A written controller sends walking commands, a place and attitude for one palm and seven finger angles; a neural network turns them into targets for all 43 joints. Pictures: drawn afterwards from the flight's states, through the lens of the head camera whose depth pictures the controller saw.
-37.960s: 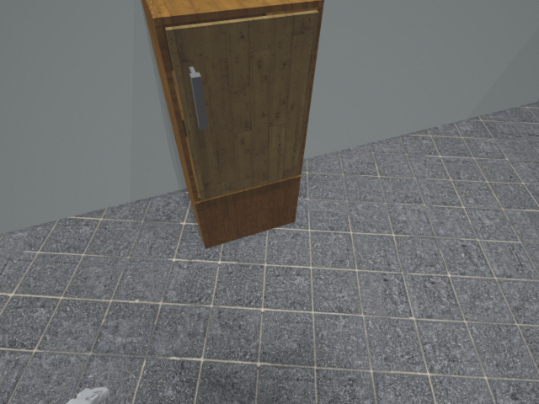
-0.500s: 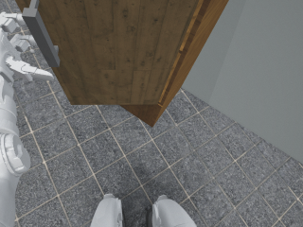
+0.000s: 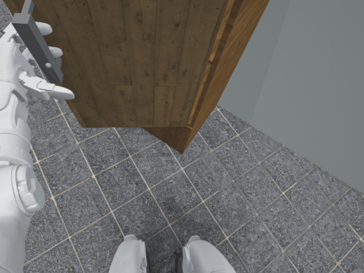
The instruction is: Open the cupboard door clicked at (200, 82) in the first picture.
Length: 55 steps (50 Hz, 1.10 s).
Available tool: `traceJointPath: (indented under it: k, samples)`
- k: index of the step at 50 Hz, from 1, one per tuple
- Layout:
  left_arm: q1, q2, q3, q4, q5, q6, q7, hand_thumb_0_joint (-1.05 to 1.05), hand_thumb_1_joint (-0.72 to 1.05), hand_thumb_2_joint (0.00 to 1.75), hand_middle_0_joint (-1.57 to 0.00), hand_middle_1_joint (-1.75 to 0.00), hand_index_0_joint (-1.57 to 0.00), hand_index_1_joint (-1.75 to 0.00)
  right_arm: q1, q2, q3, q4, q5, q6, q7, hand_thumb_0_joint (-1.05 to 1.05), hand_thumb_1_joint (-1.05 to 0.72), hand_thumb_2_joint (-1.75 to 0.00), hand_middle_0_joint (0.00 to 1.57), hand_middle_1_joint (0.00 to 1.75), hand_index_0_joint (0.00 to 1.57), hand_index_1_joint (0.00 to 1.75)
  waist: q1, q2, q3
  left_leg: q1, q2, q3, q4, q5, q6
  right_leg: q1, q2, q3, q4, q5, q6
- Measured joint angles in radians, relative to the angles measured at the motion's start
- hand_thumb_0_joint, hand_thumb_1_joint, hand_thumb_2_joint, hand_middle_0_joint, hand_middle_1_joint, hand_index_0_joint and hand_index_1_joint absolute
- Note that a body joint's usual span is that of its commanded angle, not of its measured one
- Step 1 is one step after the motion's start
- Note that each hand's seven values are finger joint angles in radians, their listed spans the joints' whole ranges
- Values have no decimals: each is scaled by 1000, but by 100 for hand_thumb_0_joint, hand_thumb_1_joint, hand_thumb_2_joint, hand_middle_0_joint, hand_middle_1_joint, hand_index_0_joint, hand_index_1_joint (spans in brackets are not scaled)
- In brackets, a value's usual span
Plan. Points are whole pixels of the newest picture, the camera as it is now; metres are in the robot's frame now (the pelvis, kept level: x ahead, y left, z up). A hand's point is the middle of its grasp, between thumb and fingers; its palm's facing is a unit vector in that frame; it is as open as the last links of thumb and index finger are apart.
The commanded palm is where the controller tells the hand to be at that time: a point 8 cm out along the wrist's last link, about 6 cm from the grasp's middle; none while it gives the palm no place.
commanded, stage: slide the fingers in behind the handle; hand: left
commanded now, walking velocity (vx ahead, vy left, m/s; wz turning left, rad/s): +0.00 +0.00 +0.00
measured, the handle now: (43, 45) +0.57 +0.24 +0.08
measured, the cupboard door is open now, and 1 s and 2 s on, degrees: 37 37 62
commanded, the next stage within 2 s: close the thumb around the handle in 0.38 s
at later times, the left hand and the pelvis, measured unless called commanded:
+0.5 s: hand (46, 69) +0.51 +0.22 +0.08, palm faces +0.03 -1.00 +0.01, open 14.0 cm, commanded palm +0.50 +0.27 +0.07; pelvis +0.00 -0.01 +0.00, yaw +0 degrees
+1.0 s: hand (48, 66) +0.52 +0.22 +0.08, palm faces +0.02 -1.00 +0.00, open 7.2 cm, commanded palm +0.50 +0.26 +0.07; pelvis +0.00 +0.00 +0.00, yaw +0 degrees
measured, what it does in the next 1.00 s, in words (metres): stands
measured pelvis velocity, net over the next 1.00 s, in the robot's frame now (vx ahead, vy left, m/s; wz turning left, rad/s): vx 0.00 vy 0.00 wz -0.01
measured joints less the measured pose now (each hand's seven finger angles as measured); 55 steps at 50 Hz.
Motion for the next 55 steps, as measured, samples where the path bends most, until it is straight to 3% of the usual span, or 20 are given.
traceJointPath:
  k: [10,20,30,37,52,55]
  samples:
    - [24,-2,36,9,25,-11,34,-1,-50,30,-31,-120,-31,-121,-20,3,0,-30,1,-4,3,0,-91,-90,20,30,20,29,-6,-2,-3,19,5,11,-5,-4,-5,9,4,12,5,-5,-4]
    - [32,-4,13,9,-6,-13,-6,-1,-50,30,-30,-120,-30,-120,-20,4,0,-15,10,1,1,0,-91,-90,21,30,20,29,11,-4,-2,27,2,3,-10,0,-8,20,2,5,1,-4,-8]
    - [17,3,16,17,1,-18,1,-1,-45,32,-31,-121,-30,-120,-27,-4,-4,-12,8,-8,-4,0,-91,-90,20,30,20,29,2,-6,0,12,3,-1,5,-1,-7,8,4,1,11,-4,-7]
    - [21,-5,12,18,-2,-17,5,-1,-21,43,-32,-123,-32,-123,-19,-4,-2,-10,8,-3,-2,0,-91,-90,20,30,20,29,4,0,-2,16,1,5,1,2,-2,10,1,6,9,0,-2]
    - [21,-18,19,6,4,-29,20,0,58,76,-38,-132,-37,-131,-4,4,-1,-4,1,-6,2,0,-91,-90,21,30,20,29,0,3,-4,12,-2,15,-1,2,7,4,-2,16,7,3,8]
    - [27,-28,7,4,6,-30,20,0,66,80,-35,-132,-38,-133,-1,4,-2,-6,2,-3,4,0,-91,-90,21,30,20,29,2,3,-5,20,-3,15,-6,2,9,13,-3,17,1,4,9]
